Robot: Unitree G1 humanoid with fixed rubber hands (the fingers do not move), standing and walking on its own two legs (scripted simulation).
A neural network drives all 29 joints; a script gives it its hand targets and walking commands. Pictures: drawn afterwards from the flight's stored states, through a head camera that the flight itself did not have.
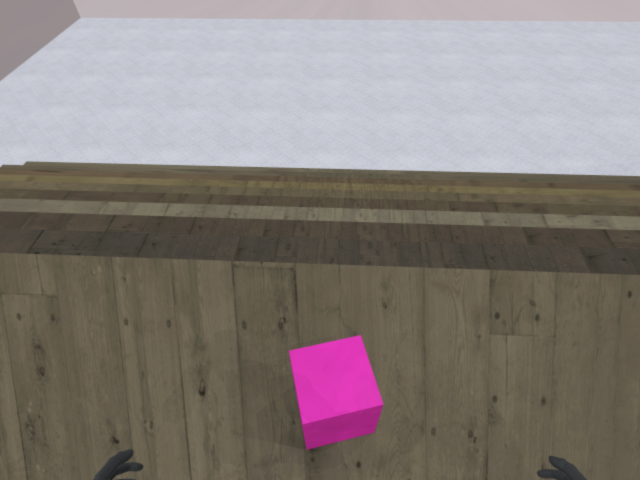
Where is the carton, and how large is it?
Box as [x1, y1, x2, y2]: [289, 335, 383, 449]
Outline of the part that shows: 360,335 289,351 294,384 307,449 374,431 383,404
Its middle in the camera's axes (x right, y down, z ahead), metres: +0.04 +0.43 +1.12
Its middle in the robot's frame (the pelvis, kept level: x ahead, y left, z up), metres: +0.46 +0.00 -0.66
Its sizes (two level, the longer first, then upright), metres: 0.210 0.200 0.250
